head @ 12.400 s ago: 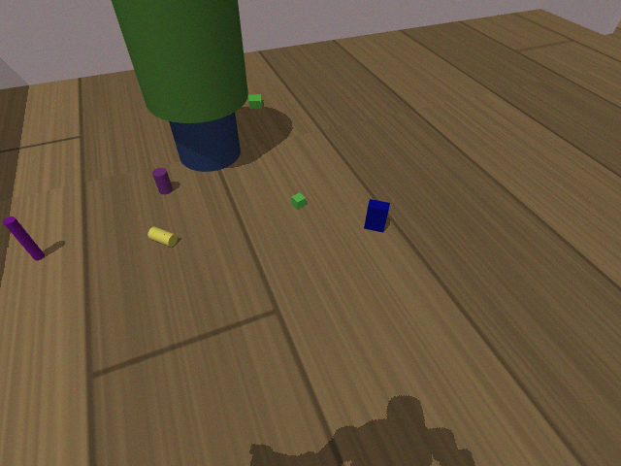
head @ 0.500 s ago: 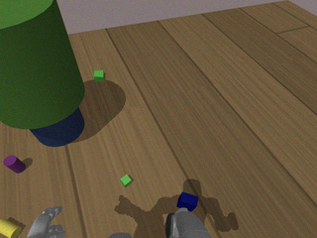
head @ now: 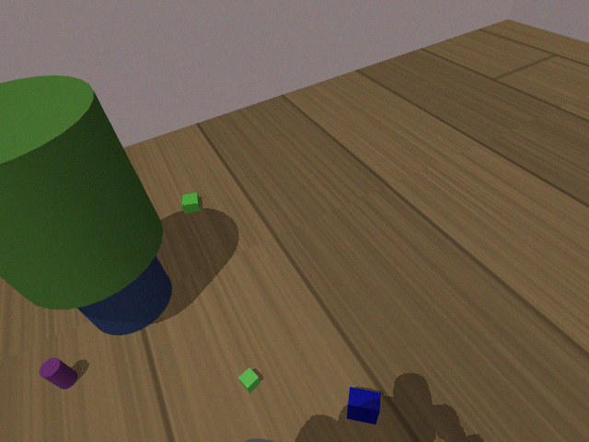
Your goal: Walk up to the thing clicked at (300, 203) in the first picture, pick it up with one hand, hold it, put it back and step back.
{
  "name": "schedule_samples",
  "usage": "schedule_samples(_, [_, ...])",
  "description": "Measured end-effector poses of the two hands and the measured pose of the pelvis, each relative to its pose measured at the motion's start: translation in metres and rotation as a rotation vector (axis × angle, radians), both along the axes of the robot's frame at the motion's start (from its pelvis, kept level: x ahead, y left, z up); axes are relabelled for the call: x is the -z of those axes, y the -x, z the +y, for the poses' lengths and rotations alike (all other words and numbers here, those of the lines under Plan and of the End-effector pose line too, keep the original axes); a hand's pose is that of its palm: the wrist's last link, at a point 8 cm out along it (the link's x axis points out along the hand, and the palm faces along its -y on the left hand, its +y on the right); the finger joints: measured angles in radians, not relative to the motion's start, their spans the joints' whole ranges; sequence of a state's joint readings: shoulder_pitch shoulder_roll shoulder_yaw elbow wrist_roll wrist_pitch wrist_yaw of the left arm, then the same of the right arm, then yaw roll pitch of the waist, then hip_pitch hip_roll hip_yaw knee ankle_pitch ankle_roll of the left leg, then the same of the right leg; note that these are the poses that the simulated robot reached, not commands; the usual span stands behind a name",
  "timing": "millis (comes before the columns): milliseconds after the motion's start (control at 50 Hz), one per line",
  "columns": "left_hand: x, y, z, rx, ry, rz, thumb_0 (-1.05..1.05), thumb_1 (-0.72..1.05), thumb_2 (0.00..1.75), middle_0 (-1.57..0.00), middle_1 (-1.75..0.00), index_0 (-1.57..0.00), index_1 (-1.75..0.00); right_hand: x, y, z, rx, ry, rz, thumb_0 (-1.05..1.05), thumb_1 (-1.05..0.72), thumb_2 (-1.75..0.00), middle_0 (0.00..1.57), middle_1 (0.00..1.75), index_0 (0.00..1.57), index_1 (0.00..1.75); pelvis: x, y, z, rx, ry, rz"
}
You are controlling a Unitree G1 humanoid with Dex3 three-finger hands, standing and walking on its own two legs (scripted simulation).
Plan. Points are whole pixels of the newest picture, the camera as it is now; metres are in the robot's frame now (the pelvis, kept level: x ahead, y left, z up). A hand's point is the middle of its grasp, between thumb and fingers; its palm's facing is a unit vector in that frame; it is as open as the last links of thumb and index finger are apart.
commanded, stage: walk up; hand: left
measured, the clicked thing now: (249, 380) +0.48 +0.25 -0.75
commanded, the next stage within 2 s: stand in 0.30 s
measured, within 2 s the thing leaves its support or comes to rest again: neither
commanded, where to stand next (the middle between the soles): +0.08 +0.05 m, yaw +2 degrees
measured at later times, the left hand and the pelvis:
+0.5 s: hand out of the picture +0.14 +0.27 -0.17, palm faces +0.01 -0.95 -0.30, open 7.4 cm; pelvis +0.07 +0.03 -0.01, yaw +3 degrees
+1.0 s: hand (148, 434) +0.18 +0.27 -0.15, palm faces +0.00 -0.94 -0.35, open 7.4 cm; pelvis +0.12 +0.01 +0.00, yaw +2 degrees
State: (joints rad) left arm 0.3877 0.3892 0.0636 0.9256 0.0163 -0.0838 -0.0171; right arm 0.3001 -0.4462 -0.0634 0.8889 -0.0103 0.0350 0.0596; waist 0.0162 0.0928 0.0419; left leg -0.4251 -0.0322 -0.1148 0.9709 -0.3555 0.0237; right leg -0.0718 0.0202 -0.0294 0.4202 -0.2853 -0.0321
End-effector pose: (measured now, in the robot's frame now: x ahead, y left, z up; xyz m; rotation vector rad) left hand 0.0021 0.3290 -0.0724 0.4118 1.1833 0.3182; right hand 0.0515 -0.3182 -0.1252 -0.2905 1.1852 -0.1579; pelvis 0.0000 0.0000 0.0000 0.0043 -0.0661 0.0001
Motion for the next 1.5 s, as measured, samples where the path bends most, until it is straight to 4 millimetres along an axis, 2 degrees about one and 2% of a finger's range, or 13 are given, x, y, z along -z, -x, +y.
schedule_samples(140, [-0.003, -0.026, -0.004, -0.004, -0.008, -0.012, 0.01, 0.90, 0.90, -0.21, -0.30, -0.21, -0.30, 0.006, -0.031, 0.013, -0.036, -0.046, 0.028, 0.01, -0.91, -0.90, 0.20, 0.30, 0.20, 0.30, -0.001, -0.025, 0.002, -0.040, 0.006, -0.009])
schedule_samples(220, [0.014, -0.046, 0.001, -0.021, 0.012, -0.010, 0.01, 0.90, 0.90, -0.21, -0.30, -0.21, -0.30, 0.009, -0.058, 0.026, -0.068, -0.026, 0.060, 0.01, -0.91, -0.90, 0.20, 0.30, 0.20, 0.30, 0.007, -0.044, 0.008, -0.061, 0.018, -0.004])
schedule_samples(340, [0.056, -0.084, 0.007, -0.057, 0.088, 0.014, 0.01, 0.91, 0.90, -0.20, -0.30, -0.20, -0.30, 0.007, -0.117, 0.053, -0.118, 0.030, 0.021, 0.01, -0.91, -0.90, 0.20, 0.30, 0.20, 0.30, 0.020, -0.066, 0.025, -0.067, 0.002, 0.014])
schedule_samples(400, [0.064, -0.102, -0.002, -0.032, 0.138, 0.020, 0.01, 0.91, 0.90, -0.20, -0.30, -0.20, -0.30, -0.005, -0.136, 0.062, -0.109, 0.047, -0.054, 0.01, -0.91, -0.90, 0.20, 0.30, 0.20, 0.30, 0.016, -0.068, 0.029, -0.062, 0.019, 0.004])
schedule_samples(500, [0.068, -0.130, -0.010, 0.017, 0.183, -0.014, 0.01, 0.91, 0.90, -0.20, -0.30, -0.20, -0.30, -0.015, -0.153, 0.064, -0.094, 0.068, -0.102, 0.00, -0.91, -0.90, 0.21, 0.30, 0.21, 0.30, 0.014, -0.073, 0.030, -0.044, 0.009, -0.005])
schedule_samples(620, [0.061, -0.131, -0.015, 0.020, 0.146, -0.026, 0.01, 0.91, 0.90, -0.20, -0.30, -0.20, -0.30, -0.009, -0.160, 0.052, -0.053, 0.037, -0.127, 0.00, -0.90, -0.90, 0.21, 0.30, 0.21, 0.30, 0.016, -0.081, 0.021, -0.048, 0.005, -0.035])
schedule_samples(740, [0.043, -0.127, -0.012, 0.019, 0.122, 0.035, 0.01, 0.91, 0.90, -0.20, -0.30, -0.20, -0.30, -0.007, -0.150, 0.046, -0.022, -0.003, -0.085, 0.01, -0.91, -0.90, 0.21, 0.30, 0.20, 0.30, 0.004, -0.092, 0.018, -0.040, 0.003, -0.007])
schedule_samples(880, [0.039, -0.145, -0.010, 0.004, 0.115, 0.029, 0.01, 0.91, 0.90, -0.20, -0.30, -0.20, -0.30, 0.000, -0.124, 0.037, 0.016, 0.000, 0.034, 0.01, -0.91, -0.90, 0.20, 0.30, 0.20, 0.30, 0.001, -0.105, 0.013, -0.039, 0.004, 0.001])
schedule_samples(1000, [0.043, -0.170, -0.015, 0.017, 0.137, 0.025, 0.01, 0.91, 0.90, -0.20, -0.30, -0.20, -0.30, -0.003, -0.117, 0.032, 0.032, 0.026, 0.094, 0.01, -0.91, -0.90, 0.20, 0.30, 0.20, 0.30, -0.001, -0.117, 0.013, -0.035, 0.007, 0.011])
schedule_samples(1160, [0.045, -0.205, -0.021, 0.038, 0.163, -0.013, 0.01, 0.91, 0.90, -0.20, -0.30, -0.20, -0.30, -0.011, -0.140, 0.034, 0.032, 0.045, 0.067, 0.01, -0.91, -0.90, 0.20, 0.30, 0.20, 0.30, -0.003, -0.128, 0.015, -0.032, 0.008, 0.016])
schedule_samples(1260, [0.044, -0.216, -0.020, 0.039, 0.167, -0.030, 0.01, 0.91, 0.90, -0.20, -0.30, -0.20, -0.30, -0.015, -0.161, 0.038, 0.013, 0.046, 0.022, 0.01, -0.91, -0.90, 0.20, 0.30, 0.20, 0.30, -0.004, -0.131, 0.017, -0.032, 0.008, 0.018])
schedule_samples(1380, [0.042, -0.213, -0.016, 0.027, 0.160, -0.026, 0.01, 0.91, 0.90, -0.20, -0.30, -0.20, -0.30, -0.017, -0.178, 0.044, -0.006, 0.038, -0.013, 0.01, -0.91, -0.90, 0.20, 0.30, 0.20, 0.30, -0.005, -0.132, 0.019, -0.033, 0.009, 0.018])
schedule_samples(1500, [0.041, -0.200, -0.010, 0.007, 0.149, -0.006, 0.01, 0.91, 0.90, -0.20, -0.30, -0.20, -0.30, -0.017, -0.182, 0.048, -0.015, 0.034, -0.022, 0.00, -0.91, -0.90, 0.21, 0.30, 0.20, 0.30, -0.005, -0.130, 0.020, -0.034, 0.012, 0.015])
